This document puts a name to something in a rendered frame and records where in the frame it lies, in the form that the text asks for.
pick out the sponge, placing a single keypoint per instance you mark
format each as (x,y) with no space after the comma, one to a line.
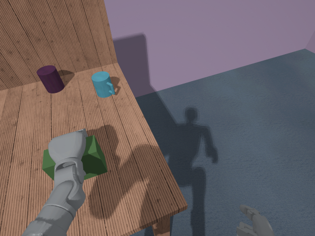
(93,160)

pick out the table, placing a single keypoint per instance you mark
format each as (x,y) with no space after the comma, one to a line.
(138,190)

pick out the robot left hand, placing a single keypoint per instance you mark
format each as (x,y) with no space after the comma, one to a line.
(70,145)

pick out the robot right hand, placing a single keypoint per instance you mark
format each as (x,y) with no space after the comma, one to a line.
(260,224)

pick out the robot left forearm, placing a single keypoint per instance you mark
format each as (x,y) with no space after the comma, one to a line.
(65,199)

